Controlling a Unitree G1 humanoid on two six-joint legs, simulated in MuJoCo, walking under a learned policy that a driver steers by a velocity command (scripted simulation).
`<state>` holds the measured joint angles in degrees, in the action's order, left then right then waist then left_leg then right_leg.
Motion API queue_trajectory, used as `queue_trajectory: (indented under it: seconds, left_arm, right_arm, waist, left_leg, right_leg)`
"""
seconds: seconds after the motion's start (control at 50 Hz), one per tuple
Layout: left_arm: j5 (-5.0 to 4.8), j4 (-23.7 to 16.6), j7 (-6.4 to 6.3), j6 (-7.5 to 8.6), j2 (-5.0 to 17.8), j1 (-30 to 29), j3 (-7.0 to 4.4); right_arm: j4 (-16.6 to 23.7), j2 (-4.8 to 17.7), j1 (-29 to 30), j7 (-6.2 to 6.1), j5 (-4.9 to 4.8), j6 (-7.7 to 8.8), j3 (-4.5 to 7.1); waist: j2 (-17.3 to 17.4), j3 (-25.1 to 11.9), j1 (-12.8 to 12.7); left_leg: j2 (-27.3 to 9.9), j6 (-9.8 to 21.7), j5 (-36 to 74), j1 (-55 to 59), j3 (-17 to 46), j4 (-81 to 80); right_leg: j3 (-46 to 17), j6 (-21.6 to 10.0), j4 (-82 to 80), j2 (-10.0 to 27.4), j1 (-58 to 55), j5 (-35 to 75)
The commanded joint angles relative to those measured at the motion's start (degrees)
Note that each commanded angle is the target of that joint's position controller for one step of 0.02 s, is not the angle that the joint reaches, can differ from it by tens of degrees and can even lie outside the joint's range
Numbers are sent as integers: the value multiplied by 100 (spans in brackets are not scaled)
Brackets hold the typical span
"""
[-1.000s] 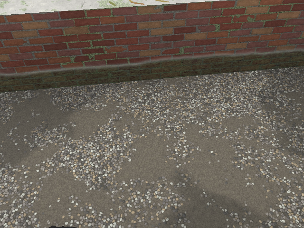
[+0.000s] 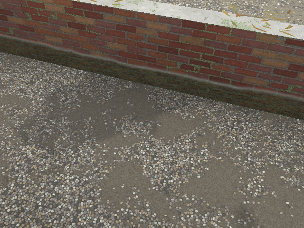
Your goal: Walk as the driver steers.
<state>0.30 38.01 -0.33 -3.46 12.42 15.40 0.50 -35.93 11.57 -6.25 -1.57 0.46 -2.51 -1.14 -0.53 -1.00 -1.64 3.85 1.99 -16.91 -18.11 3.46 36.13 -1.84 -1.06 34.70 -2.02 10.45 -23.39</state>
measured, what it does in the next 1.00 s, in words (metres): stands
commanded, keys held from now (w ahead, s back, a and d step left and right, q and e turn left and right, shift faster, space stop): w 1.00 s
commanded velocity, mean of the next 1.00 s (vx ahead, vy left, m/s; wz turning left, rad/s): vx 0.48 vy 0.00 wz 0.02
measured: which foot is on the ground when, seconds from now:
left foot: down 0.00-1.00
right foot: down 0.00-1.00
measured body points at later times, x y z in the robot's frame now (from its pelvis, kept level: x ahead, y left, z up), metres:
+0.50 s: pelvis +0.02 +0.00 -0.01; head +0.02 -0.01 +0.44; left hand +0.18 +0.20 -0.10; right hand +0.18 -0.24 -0.11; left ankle +0.02 +0.10 -0.73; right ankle -0.05 -0.11 -0.73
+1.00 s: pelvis +0.01 -0.01 -0.01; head +0.00 +0.00 +0.44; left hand +0.17 +0.20 -0.10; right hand +0.20 -0.22 -0.08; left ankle +0.02 +0.10 -0.73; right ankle -0.05 -0.11 -0.73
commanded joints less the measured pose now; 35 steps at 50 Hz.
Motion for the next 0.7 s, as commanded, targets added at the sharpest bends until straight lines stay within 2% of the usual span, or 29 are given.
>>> queue_trajectory:
  seconds: [0.02,0.04,0.06,0.12,0.14,0.16,0.18,0.22,0.26,0.38,0.6,0.62,0.7]
  left_arm:
    - [65,-610,-24,100,390,-350,-72]
    - [83,-627,-23,107,383,-324,-64]
    - [99,-632,-32,132,371,-299,-51]
    - [82,-596,-38,147,331,-264,-38]
    - [74,-588,-43,137,333,-277,-36]
    - [100,-623,-75,136,320,-288,-1]
    - [92,-625,-89,131,327,-283,-4]
    - [82,-659,-99,112,330,-374,3]
    - [69,-691,-100,96,309,-461,10]
    - [57,-734,-94,83,220,-585,40]
    - [42,-793,-61,118,117,-707,99]
    - [0,-775,-37,111,133,-756,66]
    - [-18,-810,-12,117,140,-816,65]
  right_arm:
    - [384,709,46,-70,-42,59,172]
    - [391,735,62,-75,-56,61,178]
    - [385,746,104,-49,-62,81,185]
    - [417,606,293,-36,-66,107,158]
    - [420,552,322,-38,-63,110,150]
    - [377,521,177,-57,-5,88,138]
    - [342,504,119,-65,13,84,143]
    - [325,485,94,-68,19,82,150]
    - [309,486,87,-70,22,80,160]
    - [264,453,81,-82,23,64,159]
    - [307,349,229,-66,33,63,111]
    - [337,304,346,-46,-9,92,102]
    - [413,293,459,-29,-7,124,77]
  waist:
    - [677,-125,245]
    - [745,-145,225]
    - [655,-174,182]
    - [438,-287,88]
    - [311,-299,86]
    - [294,-216,184]
    - [149,-288,170]
    - [-55,-346,198]
    - [-115,-371,212]
    - [-11,-366,228]
    - [-4,-209,227]
    - [-192,-285,158]
    - [-59,-51,178]
  left_leg:
    - [-734,510,1100,707,962,-660]
    - [-829,593,1288,659,1102,-679]
    - [-851,598,1398,546,1132,-688]
    - [-575,441,1624,334,775,-437]
    - [-461,374,1664,279,613,-306]
    - [-376,342,2007,208,460,-210]
    - [-335,311,2084,255,363,-99]
    - [-284,254,2103,262,241,20]
    - [-270,220,2114,280,183,45]
    - [-291,190,2080,331,160,-20]
    - [-290,72,1308,268,144,-219]
    - [-262,49,888,298,136,-217]
    - [-256,5,664,261,113,-252]
  right_leg:
    - [129,-38,148,-21,728,928]
    - [202,0,235,-24,680,934]
    - [225,8,244,-30,537,947]
    - [168,-28,168,26,61,1408]
    - [107,-57,144,69,-70,1680]
    - [49,-86,166,145,-89,2172]
    - [13,-101,173,174,-154,2422]
    - [-32,-125,163,225,-222,2747]
    - [-45,-132,153,242,-243,2869]
    - [-29,-101,90,214,-185,2668]
    - [-175,-127,-285,250,67,1931]
    - [-253,-154,-358,262,44,1494]
    - [-403,-213,-527,311,331,1015]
